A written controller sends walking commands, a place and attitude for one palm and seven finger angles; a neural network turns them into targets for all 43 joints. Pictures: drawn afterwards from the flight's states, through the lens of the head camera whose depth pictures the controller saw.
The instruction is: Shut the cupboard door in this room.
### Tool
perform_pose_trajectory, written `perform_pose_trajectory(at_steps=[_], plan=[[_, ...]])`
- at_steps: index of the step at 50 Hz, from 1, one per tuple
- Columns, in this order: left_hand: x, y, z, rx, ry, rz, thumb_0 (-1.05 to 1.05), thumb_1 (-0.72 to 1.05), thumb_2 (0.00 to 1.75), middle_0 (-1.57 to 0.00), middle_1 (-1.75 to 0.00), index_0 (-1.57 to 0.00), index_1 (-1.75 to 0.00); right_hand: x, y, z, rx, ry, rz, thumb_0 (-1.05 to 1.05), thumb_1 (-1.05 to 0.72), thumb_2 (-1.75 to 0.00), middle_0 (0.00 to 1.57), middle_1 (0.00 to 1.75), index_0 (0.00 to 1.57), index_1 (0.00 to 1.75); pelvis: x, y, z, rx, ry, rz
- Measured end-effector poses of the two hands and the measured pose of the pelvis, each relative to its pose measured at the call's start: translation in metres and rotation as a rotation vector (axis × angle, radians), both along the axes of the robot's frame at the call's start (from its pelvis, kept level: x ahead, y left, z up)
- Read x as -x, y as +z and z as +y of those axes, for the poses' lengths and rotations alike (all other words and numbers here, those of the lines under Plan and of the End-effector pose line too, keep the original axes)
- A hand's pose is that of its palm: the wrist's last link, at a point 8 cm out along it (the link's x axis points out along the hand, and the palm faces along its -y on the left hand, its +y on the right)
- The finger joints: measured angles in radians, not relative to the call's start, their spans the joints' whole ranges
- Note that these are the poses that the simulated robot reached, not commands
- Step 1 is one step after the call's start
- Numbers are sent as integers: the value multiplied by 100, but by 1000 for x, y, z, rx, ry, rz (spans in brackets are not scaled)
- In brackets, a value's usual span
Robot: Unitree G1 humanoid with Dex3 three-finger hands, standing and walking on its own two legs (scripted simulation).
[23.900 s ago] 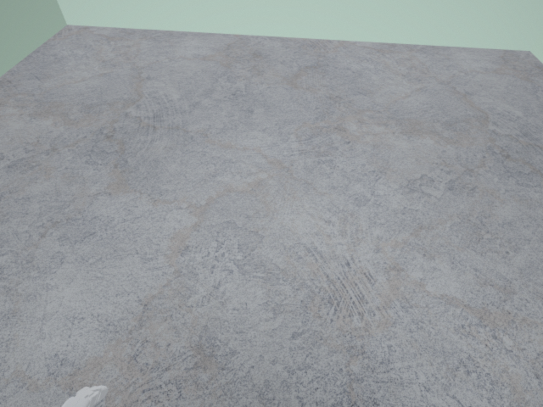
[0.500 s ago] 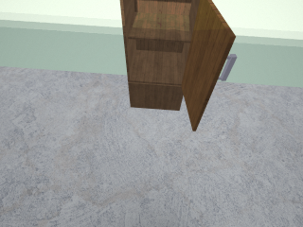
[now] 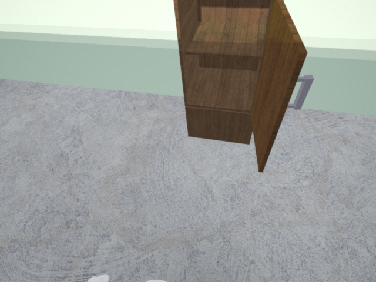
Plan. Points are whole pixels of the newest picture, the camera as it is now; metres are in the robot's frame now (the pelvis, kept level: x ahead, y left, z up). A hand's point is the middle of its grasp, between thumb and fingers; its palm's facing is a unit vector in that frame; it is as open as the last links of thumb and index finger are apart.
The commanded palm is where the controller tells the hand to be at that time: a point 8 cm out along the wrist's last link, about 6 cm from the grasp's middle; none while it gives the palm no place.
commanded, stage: stand and wait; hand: left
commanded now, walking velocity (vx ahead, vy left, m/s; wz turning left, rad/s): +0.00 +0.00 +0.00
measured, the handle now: (295, 93) +0.66 -0.31 -0.03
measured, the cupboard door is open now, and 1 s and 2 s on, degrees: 99 99 99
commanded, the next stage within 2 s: turn or walk to find it in 0.02 s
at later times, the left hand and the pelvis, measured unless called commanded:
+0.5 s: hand out of the picture -0.06 +0.19 -0.18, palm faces +0.11 -0.98 -0.18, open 7.4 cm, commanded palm none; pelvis -0.01 +0.02 +0.00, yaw +3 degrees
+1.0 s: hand out of the picture +0.07 +0.19 -0.17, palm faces +0.01 -0.97 -0.24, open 7.4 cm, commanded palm none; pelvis +0.04 +0.01 -0.01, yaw +0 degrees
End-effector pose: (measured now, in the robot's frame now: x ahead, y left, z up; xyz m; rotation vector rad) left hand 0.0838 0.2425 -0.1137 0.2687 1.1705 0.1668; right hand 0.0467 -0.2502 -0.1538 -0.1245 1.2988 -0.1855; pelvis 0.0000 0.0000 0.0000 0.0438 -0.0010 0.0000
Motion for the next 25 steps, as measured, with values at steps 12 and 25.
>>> perform_pose_trajectory(at_steps=[12, 25], plan=[[112, -21, -11, 69, 171, 219, 0, 90, 90, -21, -30, -21, -30, -25, 10, 11, 12, 119, 13, 0, -91, -90, 20, 30, 20, 30, 6, 1, -2, 17, 50, -3], [149, -33, 1, 133, 196, 303, 0, 91, 90, -20, -30, -20, -30, -23, 21, 55, 21, 141, -37, 0, -93, -90, 20, 30, 20, 30, 9, 4, 23, 47, 52, -25]])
